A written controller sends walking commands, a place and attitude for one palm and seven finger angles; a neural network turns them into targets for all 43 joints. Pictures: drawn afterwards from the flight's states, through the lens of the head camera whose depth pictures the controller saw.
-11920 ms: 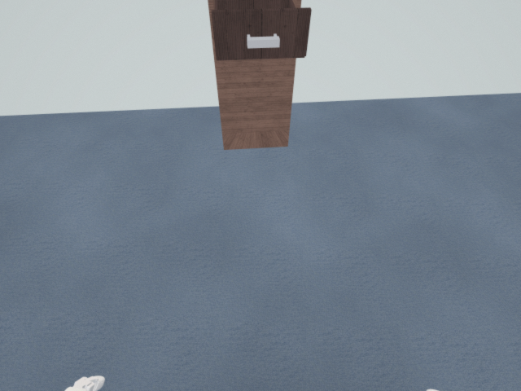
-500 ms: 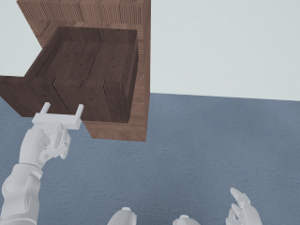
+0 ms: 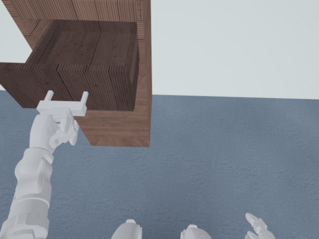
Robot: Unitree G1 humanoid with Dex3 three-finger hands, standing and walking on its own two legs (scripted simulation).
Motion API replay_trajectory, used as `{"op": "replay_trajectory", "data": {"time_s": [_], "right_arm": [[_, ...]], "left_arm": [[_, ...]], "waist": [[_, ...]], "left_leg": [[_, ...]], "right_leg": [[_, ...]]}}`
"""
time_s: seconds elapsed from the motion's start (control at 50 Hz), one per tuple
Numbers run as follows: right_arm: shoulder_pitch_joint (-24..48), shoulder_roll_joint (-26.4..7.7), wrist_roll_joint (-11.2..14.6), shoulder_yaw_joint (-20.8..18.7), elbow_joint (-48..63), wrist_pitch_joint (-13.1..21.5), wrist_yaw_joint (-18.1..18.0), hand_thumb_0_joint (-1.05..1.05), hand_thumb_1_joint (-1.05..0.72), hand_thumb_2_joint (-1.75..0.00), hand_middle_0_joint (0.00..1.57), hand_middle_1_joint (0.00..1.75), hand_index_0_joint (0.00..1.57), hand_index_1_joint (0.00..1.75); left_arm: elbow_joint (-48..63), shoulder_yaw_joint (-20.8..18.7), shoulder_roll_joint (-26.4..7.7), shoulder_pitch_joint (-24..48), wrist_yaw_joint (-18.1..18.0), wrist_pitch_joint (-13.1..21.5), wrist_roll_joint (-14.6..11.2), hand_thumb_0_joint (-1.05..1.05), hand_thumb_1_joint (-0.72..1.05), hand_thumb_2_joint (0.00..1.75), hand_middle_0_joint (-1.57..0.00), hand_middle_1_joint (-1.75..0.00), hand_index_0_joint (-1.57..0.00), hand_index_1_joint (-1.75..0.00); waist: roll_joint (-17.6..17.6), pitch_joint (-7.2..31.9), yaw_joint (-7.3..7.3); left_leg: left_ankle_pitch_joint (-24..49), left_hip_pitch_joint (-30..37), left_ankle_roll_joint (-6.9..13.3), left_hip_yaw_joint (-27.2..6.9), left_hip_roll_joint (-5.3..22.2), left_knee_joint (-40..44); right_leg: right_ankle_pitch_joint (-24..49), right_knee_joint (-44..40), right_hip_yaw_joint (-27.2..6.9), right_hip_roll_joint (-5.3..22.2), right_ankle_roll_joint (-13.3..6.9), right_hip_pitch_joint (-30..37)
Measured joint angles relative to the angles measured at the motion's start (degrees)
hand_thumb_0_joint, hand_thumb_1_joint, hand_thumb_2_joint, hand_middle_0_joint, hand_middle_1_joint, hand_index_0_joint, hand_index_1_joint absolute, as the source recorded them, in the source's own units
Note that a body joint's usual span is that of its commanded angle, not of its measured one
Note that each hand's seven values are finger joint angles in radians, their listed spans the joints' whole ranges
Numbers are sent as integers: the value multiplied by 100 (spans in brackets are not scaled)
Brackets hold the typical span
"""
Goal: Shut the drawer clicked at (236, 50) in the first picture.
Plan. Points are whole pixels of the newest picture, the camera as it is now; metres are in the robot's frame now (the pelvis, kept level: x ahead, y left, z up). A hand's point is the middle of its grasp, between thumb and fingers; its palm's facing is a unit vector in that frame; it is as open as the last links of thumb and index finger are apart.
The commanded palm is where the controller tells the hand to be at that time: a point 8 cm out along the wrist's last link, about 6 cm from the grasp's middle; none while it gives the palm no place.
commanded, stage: push the drawer shut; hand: left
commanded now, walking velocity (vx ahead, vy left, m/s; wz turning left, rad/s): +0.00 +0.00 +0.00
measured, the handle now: (65, 101) +0.44 +0.27 +0.06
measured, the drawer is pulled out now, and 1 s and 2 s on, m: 0.21 0.09 0.00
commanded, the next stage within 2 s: none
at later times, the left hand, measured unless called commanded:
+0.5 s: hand (77, 112) +0.41 +0.23 +0.06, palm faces +0.01 -1.00 -0.02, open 3.2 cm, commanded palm +0.40 +0.28 +0.06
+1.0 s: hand (84, 92) +0.47 +0.22 +0.06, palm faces +0.01 -1.00 -0.02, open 3.4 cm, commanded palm +0.47 +0.27 +0.06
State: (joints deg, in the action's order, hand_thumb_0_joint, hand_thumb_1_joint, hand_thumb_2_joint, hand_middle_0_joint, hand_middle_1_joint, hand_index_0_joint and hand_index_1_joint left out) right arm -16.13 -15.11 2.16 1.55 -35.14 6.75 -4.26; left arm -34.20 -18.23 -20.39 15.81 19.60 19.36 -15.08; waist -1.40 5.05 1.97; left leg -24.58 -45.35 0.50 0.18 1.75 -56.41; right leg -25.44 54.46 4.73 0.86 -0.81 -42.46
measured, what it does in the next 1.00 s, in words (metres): stands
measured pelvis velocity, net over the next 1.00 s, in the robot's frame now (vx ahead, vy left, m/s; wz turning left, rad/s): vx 0.00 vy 0.00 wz -0.03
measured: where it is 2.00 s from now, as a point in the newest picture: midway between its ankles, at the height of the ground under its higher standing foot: outside the picture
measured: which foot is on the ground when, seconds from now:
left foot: down 0.00-1.00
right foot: down 0.00-1.00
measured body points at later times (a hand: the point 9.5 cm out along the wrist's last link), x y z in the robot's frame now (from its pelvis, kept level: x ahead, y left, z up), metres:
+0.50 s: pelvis +0.00 +0.00 +0.00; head +0.09 +0.01 +0.44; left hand +0.40 +0.28 +0.06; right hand +0.09 -0.26 -0.11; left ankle +0.03 +0.11 -0.68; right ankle +0.01 -0.11 -0.68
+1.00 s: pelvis +0.00 +0.00 -0.01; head +0.11 +0.02 +0.42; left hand +0.47 +0.28 +0.06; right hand +0.03 -0.27 -0.13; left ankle +0.03 +0.11 -0.68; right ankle +0.01 -0.11 -0.68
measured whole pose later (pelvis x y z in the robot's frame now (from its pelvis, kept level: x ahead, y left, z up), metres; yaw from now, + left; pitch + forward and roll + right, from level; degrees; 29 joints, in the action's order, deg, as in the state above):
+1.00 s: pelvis +0.00 +0.00 -0.01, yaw -2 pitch +19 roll -3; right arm -20.1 -15.3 0.8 2.2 -37.4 -0.4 -2.7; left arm -63.6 -23.4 -30.6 44.9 19.0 22.1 -8.6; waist -1.0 5.7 7.0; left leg -25.7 -54.8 0.7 0.2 3.2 -60.9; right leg -25.3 57.5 4.4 -0.5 -0.7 -51.6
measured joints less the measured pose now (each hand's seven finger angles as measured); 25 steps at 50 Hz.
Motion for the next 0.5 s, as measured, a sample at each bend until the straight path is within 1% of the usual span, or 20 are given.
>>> {"op": "replay_trajectory", "data": {"time_s": [0.08, 0.22, 0.38, 0.5], "right_arm": [[-27, 2, -5, 10, -20, -93, 16, 1, -90, -90, 21, 29, 20, 30], [-43, 9, -16, 12, -42, -233, 23, 1, -90, -90, 21, 29, 20, 30], [-72, 7, -28, -2, -60, -353, 62, 1, -90, -90, 21, 29, 20, 30], [-97, 3, -32, 13, -70, -450, 73, 1, -90, -90, 21, 29, 20, 30]], "left_arm": [[-218, -50, -28, 163, 27, 65, 41, 3, 88, 94, -140, -160, -140, -160], [-688, -158, -177, 585, 121, 107, 115, 2, 85, 93, -140, -160, -140, -160], [-1049, -231, -254, 929, 115, 157, 164, 4, 86, 93, -140, -160, -140, -160], [-1455, -314, -383, 1276, 174, 227, 240, 3, 85, 93, -140, -160, -140, -160]], "waist": [[15, 14, 25], [37, 11, 70], [40, 33, 112], [55, 36, 163]], "left_leg": [[-8, 0, 6, 26, 7, 20], [-28, -80, 2, 18, 26, -19], [-46, -153, 7, 35, 48, -47], [-65, -257, 6, 21, 66, -123]], "right_leg": [[0, -15, -27, -7, 9, -15], [-7, 3, -22, -27, 2, -86], [-4, 15, -43, -49, 7, -164], [-10, 65, -33, -67, 3, -256]]}}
